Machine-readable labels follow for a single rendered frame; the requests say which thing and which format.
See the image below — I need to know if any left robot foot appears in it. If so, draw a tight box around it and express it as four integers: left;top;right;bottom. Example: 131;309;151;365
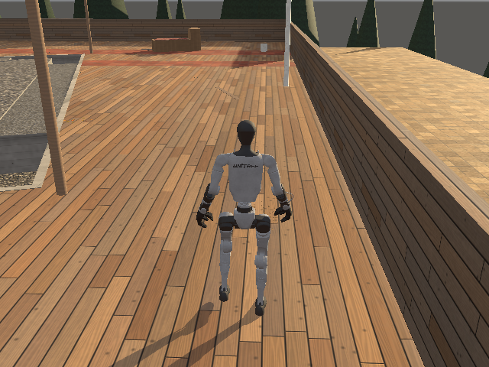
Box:
219;285;230;302

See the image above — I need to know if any robot right forearm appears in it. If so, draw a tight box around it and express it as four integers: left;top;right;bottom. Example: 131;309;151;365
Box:
276;184;290;210

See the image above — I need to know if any robot left hand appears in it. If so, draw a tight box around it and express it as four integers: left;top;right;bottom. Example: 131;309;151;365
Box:
196;211;213;228

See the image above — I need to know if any robot right hand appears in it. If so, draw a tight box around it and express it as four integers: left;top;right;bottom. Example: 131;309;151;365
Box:
274;207;292;222

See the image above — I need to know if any right robot foot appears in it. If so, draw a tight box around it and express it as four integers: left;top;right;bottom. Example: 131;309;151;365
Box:
255;296;267;316

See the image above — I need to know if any robot left upper arm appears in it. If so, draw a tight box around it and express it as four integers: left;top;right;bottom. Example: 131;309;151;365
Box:
208;153;230;195

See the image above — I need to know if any robot foot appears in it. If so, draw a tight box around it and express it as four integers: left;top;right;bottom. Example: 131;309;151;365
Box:
219;285;230;302
255;296;267;316

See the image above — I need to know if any robot right upper arm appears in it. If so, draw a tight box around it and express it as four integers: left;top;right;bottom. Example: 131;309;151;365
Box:
261;154;283;196

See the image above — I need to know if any robot left forearm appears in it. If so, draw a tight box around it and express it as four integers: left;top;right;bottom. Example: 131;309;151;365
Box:
199;183;215;214

